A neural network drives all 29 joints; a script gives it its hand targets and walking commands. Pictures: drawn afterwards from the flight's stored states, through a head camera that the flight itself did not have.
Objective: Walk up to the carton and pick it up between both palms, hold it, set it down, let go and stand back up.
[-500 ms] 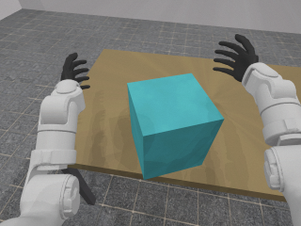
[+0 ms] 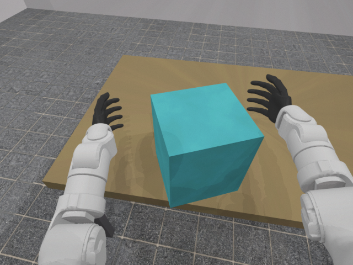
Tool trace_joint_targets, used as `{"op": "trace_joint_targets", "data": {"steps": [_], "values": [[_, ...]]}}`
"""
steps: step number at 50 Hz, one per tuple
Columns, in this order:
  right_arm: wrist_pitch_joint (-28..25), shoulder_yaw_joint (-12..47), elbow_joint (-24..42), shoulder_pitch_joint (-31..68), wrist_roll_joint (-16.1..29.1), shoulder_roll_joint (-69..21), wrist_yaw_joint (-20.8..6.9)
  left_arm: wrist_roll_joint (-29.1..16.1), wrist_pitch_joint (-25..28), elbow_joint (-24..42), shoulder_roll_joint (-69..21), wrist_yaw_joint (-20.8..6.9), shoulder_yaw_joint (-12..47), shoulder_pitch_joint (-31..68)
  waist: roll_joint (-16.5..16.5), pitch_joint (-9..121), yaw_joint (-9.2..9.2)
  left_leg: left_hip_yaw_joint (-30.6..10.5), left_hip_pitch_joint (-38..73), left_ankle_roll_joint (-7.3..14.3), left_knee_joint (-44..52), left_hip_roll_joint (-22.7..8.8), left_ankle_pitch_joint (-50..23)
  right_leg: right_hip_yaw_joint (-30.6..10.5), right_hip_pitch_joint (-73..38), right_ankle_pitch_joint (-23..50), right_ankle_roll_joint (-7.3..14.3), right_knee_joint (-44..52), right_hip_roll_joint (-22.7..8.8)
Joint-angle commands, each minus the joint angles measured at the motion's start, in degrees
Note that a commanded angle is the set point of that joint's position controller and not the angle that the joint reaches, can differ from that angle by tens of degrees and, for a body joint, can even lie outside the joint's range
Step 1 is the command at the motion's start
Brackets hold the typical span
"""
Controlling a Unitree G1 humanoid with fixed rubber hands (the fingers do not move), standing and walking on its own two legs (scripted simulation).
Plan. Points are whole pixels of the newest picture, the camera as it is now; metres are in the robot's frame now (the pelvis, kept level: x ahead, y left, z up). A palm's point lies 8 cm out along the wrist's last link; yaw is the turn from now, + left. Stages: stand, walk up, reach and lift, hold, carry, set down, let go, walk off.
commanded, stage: reach and lift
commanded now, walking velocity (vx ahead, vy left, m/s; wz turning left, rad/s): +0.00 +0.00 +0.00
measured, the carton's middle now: (197, 146) +0.43 +0.04 +0.00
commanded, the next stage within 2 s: none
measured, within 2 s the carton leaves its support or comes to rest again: neither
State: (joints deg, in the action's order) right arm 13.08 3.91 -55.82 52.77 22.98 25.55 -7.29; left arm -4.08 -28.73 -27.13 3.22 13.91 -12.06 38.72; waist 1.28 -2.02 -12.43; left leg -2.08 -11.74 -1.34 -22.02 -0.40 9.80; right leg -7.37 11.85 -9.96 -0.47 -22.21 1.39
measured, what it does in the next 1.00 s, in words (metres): stands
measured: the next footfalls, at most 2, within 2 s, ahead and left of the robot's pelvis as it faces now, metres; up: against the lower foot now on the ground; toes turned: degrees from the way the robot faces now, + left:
none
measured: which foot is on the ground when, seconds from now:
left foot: down 0.00-1.00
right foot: down 0.00-1.00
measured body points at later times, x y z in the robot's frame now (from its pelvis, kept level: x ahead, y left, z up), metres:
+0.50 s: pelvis +0.02 +0.00 +0.00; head +0.06 -0.02 +0.45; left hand +0.38 +0.24 +0.08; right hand +0.50 -0.11 +0.09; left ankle +0.02 +0.13 -0.74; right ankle +0.02 -0.14 -0.74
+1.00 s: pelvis +0.01 +0.00 +0.00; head +0.05 -0.02 +0.45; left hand +0.38 +0.21 +0.08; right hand +0.49 -0.10 +0.10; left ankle +0.02 +0.13 -0.74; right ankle +0.02 -0.14 -0.74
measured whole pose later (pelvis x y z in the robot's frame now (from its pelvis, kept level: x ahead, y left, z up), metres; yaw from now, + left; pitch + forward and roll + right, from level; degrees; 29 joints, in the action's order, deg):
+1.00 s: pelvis +0.01 +0.00 +0.00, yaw +0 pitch +7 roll +0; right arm -0.9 3.9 -64.4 51.2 15.0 18.2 -5.2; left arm -0.4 -6.5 -41.3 -5.2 13.6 -12.1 37.2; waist 1.5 3.9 -13.2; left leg -2.2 -19.4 -1.3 -22.0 -0.5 9.5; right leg -7.2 19.5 -9.8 -0.7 -22.2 1.5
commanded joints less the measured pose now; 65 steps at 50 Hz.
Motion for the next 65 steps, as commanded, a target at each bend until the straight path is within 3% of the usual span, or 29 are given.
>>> {"op": "trace_joint_targets", "data": {"steps": [1,2,4,5,6,7,10,13,14,15,17,18,21,26,28,29,31,33,35,36,38,43,46,47,49,51,54,58,65], "values": [[-5.06,-0.57,2.25,23.24,-4.42,2.58,-1.40,3.07,7.79,3.86,5.31,-1.10,-2.73,17.70,-3.22,29.79,-4.99,4.06,-0.48,-3.70,1.74,-0.04,-11.64,6.65,-3.73,3.77,4.11,3.52,3.18],[-5.27,-3.44,-3.15,19.38,-5.38,4.52,-1.81,3.38,7.97,3.61,2.86,-0.56,-0.58,15.42,-1.54,29.53,-1.56,1.24,2.39,-4.50,2.31,-1.49,-9.89,8.17,-2.52,3.12,4.89,3.03,3.87],[-6.46,-3.44,-1.81,21.35,-6.24,2.27,-1.88,1.22,10.68,-0.78,3.75,-0.78,0.25,17.24,-3.61,32.25,-2.42,1.26,-1.23,-3.87,1.69,-0.95,-6.33,7.03,-1.33,1.69,4.69,2.70,3.16],[-7.14,-2.99,-3.75,22.04,-5.81,2.00,-1.99,1.58,11.76,-1.69,2.72,-0.50,1.62,18.27,-0.69,32.85,-2.24,1.73,-1.61,-4.05,1.17,-0.61,-5.44,7.22,0.36,0.11,4.90,2.64,2.91],[-6.92,-1.58,-3.70,24.19,-5.86,0.39,-1.58,1.32,12.47,-6.56,6.29,-0.54,-1.01,22.07,-2.48,29.87,-4.81,3.35,-5.54,-3.06,1.04,0.02,-0.37,6.01,0.62,-3.39,4.04,2.46,2.31],[-8.09,-3.56,-2.93,23.02,-7.73,0.46,-0.72,0.93,13.77,-4.36,5.46,-0.33,0.21,22.79,-1.97,33.05,-2.29,3.06,-3.67,-3.46,1.07,-0.15,-2.09,7.01,0.30,-1.92,3.74,2.29,2.60],[-11.48,-0.86,0.98,23.98,-5.92,0.13,-0.31,0.49,18.91,0.83,3.23,-0.38,-0.33,19.91,-4.67,41.67,-4.06,3.13,0.83,-5.12,-1.60,-0.45,-16.89,8.00,-0.67,7.25,3.61,1.10,4.67],[-12.50,-0.61,-5.70,22.23,-5.14,-0.36,-0.55,0.77,20.92,-3.76,1.82,-0.72,1.70,18.20,-2.37,40.89,-2.91,3.66,2.07,-5.13,-2.64,-0.53,-22.30,8.26,1.08,8.59,3.62,2.08,5.06],[-12.02,0.81,-7.44,23.47,-5.56,0.17,-0.19,1.43,20.03,-11.31,3.62,-1.17,-0.09,17.35,-4.74,37.68,-4.74,4.33,-0.11,-4.52,-2.75,-0.41,-21.28,7.76,1.16,6.20,3.90,3.20,4.89],[-12.46,-0.65,-11.03,19.41,-5.54,0.88,-0.45,2.55,20.04,-9.01,1.95,-1.15,1.09,13.85,-3.14,36.67,-3.33,2.91,2.68,-5.21,-1.28,-1.05,-23.04,7.96,0.66,8.67,4.22,3.21,5.13],[-13.21,1.61,-8.40,21.59,-5.48,-0.65,0.08,3.47,20.12,-10.23,1.88,-1.66,0.17,13.47,-3.56,35.89,-5.05,3.34,1.95,-4.84,-1.45,-0.57,-24.17,8.39,-1.06,8.00,3.93,3.28,4.94],[-14.32,0.97,-7.21,18.18,-4.87,-0.29,0.18,3.69,20.97,-5.45,0.64,-1.87,0.70,11.95,-3.73,38.14,-3.08,3.05,3.86,-5.57,-1.80,-0.81,-27.90,8.36,-2.62,12.49,3.67,3.67,5.12],[-16.98,4.58,-0.39,21.67,-3.06,-2.42,0.61,2.09,24.60,-5.59,3.36,-2.49,-0.13,15.38,-3.59,41.31,-6.48,6.07,2.42,-5.04,-5.73,0.29,-38.48,7.07,-4.12,18.68,2.63,2.47,4.85],[-18.17,3.49,-1.44,20.13,-4.72,-4.50,1.23,4.00,25.61,-5.95,-1.30,-3.11,0.52,10.19,-6.02,40.32,-4.76,5.06,3.15,-4.51,-3.90,-0.20,-37.10,7.74,-5.07,16.28,3.28,4.11,5.48],[-18.23,4.00,-0.03,23.25,-4.90,-5.59,1.56,5.97,25.15,-6.95,0.02,-2.85,-2.58,13.06,-5.59,39.47,-6.80,5.98,1.07,-4.13,-3.39,0.50,-36.94,7.14,-6.89,18.48,2.61,3.80,4.98],[-17.99,2.80,-0.86,23.28,-5.87,-5.35,1.69,5.23,25.08,-6.45,-2.14,-3.08,-0.76,13.33,-4.96,41.24,-4.97,5.57,2.02,-4.46,-3.27,0.23,-36.24,7.95,-5.01,16.59,2.70,4.19,5.33],[-16.96,2.77,-2.03,25.95,-6.03,-7.40,1.52,5.05,26.18,-8.09,-0.72,-2.29,-1.80,18.67,-5.45,41.30,-6.30,5.87,1.00,-4.14,-3.26,-0.01,-30.68,7.87,-1.79,8.00,2.71,4.29,5.17],[-16.56,1.61,-5.86,23.11,-6.18,-7.38,1.40,6.11,25.22,-5.26,-2.45,-1.72,-0.96,16.89,-3.82,37.92,-4.84,5.31,2.01,-4.35,-2.44,-0.02,-29.71,8.52,-1.11,9.03,2.95,4.66,5.59],[-16.17,2.21,-3.35,26.01,-7.29,-9.24,1.62,4.97,25.79,-8.00,-2.52,-1.78,-2.32,18.58,-6.02,37.06,-6.06,5.94,0.45,-3.58,-2.26,-0.18,-28.42,7.79,-1.82,7.82,2.51,4.59,5.14],[-16.70,1.94,-4.99,20.58,-6.71,-10.50,1.36,6.04,26.06,-3.87,-5.87,-1.87,-0.76,12.62,-3.46,36.11,-4.39,5.53,2.41,-4.13,-2.26,-0.35,-31.10,8.29,-3.24,9.84,2.95,4.32,5.34],[-16.31,1.94,-3.17,26.25,-7.83,-11.16,2.38,6.94,25.45,-8.01,-4.00,-1.57,-2.53,17.55,-5.45,36.55,-6.67,6.57,0.30,-3.51,-2.83,0.10,-28.50,7.21,-0.79,7.00,2.53,5.17,4.58],[-15.31,-2.64,-4.39,25.47,-9.81,-10.47,2.78,7.24,24.17,-3.81,-6.92,0.08,-0.99,20.63,-3.93,33.43,-3.51,5.11,-0.40,-3.64,-0.84,-0.54,-20.03,7.78,-0.38,1.93,3.26,5.00,4.90],[-14.47,-2.26,-3.37,27.11,-9.90,-11.07,3.54,7.11,23.56,-5.69,-4.54,1.19,-2.46,22.43,-5.59,33.62,-5.06,5.98,-1.17,-2.94,-1.13,-0.29,-17.62,7.95,1.05,-0.13,2.76,4.15,4.81],[-14.61,-1.85,-2.03,29.19,-10.44,-10.77,4.06,7.46,23.48,-7.70,-4.40,1.31,-3.15,20.49,-7.04,34.25,-6.55,6.20,-0.64,-2.65,-1.23,-0.54,-18.19,7.46,1.42,0.75,2.38,4.33,4.89],[-14.13,-2.59,-3.86,24.43,-9.74,-12.23,4.06,6.98,23.61,-3.06,-7.31,1.16,-1.30,20.25,-4.70,33.90,-2.38,5.06,-0.42,-3.37,-1.16,-0.80,-19.30,7.32,-0.08,2.71,2.96,4.30,4.80],[-13.72,-2.67,-2.52,31.67,-9.03,-12.53,4.24,5.70,24.14,-5.73,-5.62,1.37,-1.55,27.85,-5.68,33.77,-4.51,5.81,-2.47,-3.23,-2.14,-0.42,-18.18,7.53,2.05,-0.77,2.42,4.06,4.81],[-13.87,-3.30,-3.03,26.60,-10.51,-12.62,4.85,6.94,23.33,-5.70,-6.76,1.68,-2.35,22.02,-5.43,34.84,-4.40,5.66,-1.32,-3.51,-1.77,-0.65,-19.14,7.15,1.44,0.37,2.68,4.77,4.60],[-13.81,-3.07,-2.54,28.58,-9.75,-12.74,5.73,6.47,23.24,-3.08,-9.31,1.81,0.19,25.14,-4.28,37.21,-1.96,4.80,1.68,-4.40,-3.30,-0.90,-23.23,7.77,1.16,4.50,3.11,4.67,5.25],[-13.95,-2.11,-2.07,29.43,-9.65,-13.91,6.57,7.33,22.89,-3.96,-11.59,2.16,0.43,24.72,-4.65,37.07,-4.26,5.03,2.91,-4.54,-4.64,-0.65,-26.88,8.10,1.52,5.66,3.31,4.67,5.52]]}}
